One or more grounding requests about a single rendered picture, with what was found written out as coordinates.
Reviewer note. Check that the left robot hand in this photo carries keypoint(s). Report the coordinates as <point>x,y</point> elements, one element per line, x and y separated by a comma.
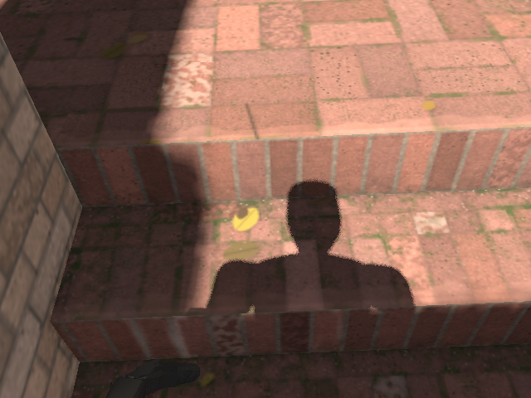
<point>153,376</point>

